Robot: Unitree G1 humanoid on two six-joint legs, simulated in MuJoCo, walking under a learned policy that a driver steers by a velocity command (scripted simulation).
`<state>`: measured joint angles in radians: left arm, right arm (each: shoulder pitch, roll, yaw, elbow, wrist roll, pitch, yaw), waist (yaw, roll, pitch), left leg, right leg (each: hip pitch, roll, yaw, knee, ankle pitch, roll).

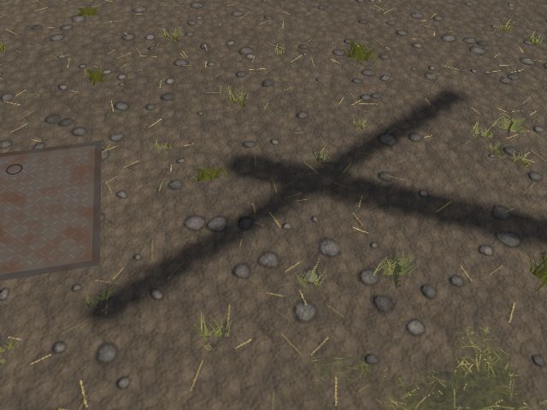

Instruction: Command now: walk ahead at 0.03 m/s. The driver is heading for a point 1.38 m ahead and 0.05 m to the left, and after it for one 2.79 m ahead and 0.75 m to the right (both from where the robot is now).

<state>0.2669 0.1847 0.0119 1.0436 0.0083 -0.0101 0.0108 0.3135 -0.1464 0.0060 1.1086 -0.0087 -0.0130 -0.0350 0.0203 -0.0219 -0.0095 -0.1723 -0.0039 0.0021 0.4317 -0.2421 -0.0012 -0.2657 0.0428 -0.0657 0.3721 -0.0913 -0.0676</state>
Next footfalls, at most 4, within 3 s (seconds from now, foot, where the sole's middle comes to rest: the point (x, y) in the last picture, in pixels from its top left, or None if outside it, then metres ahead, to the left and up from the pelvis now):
1.38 right None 0.00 -0.11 -0.78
1.86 left None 0.05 0.11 -0.78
2.34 right None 0.48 -0.09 -0.78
2.82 left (264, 278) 0.95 0.07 -0.78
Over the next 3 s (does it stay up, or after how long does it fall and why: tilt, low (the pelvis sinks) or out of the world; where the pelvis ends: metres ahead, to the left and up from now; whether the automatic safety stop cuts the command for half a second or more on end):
stays up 0.90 0.00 -0.01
